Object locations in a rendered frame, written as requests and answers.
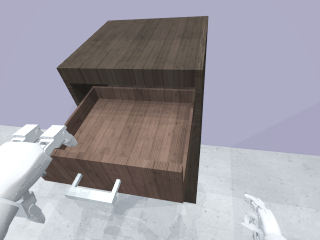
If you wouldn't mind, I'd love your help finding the left robot hand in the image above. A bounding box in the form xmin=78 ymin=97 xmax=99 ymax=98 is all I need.
xmin=0 ymin=124 xmax=78 ymax=224

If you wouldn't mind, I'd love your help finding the robot left forearm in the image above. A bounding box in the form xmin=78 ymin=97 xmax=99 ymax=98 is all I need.
xmin=0 ymin=197 xmax=19 ymax=240

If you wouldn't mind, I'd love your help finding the cabinet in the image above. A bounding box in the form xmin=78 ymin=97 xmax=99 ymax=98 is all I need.
xmin=56 ymin=16 xmax=209 ymax=204

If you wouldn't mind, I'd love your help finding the handle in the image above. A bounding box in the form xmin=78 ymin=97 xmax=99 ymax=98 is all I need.
xmin=64 ymin=173 xmax=121 ymax=207

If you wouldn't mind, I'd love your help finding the right robot hand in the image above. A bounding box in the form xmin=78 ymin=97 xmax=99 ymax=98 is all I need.
xmin=241 ymin=194 xmax=283 ymax=240

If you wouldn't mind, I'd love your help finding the drawer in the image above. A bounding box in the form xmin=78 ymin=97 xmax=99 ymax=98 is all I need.
xmin=41 ymin=86 xmax=196 ymax=204

